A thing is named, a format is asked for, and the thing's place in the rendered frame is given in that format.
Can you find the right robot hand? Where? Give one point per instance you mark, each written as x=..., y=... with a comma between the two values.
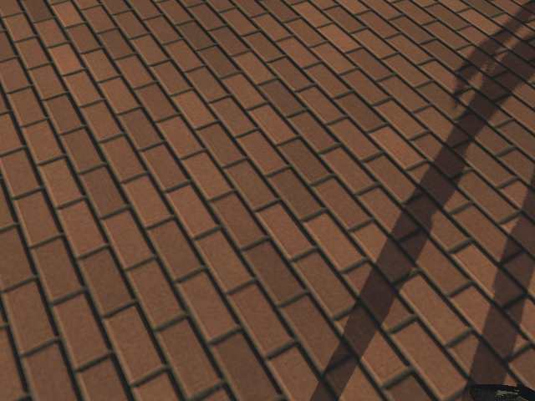
x=495, y=392

